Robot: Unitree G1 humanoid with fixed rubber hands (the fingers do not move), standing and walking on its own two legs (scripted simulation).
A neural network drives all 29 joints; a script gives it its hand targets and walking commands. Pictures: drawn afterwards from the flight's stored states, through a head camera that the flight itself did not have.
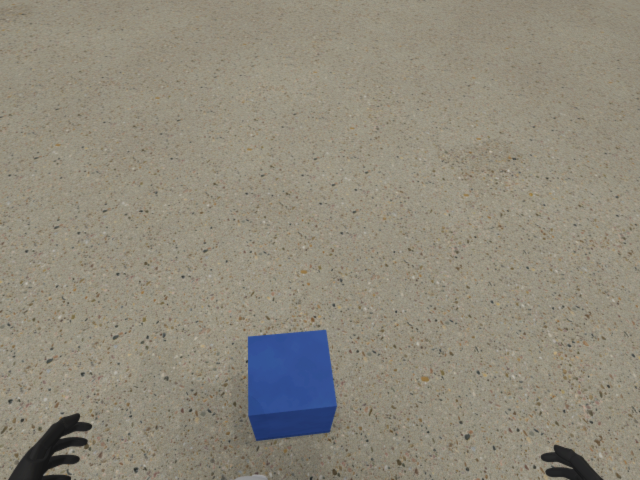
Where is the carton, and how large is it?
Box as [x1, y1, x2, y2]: [248, 330, 336, 440]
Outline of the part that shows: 325,330 248,337 248,416 256,440 329,431 336,403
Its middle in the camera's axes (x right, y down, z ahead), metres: -0.08 +0.40 +1.08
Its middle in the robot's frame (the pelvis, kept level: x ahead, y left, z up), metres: +0.45 +0.06 -0.62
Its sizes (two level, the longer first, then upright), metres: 0.210 0.200 0.250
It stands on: the floor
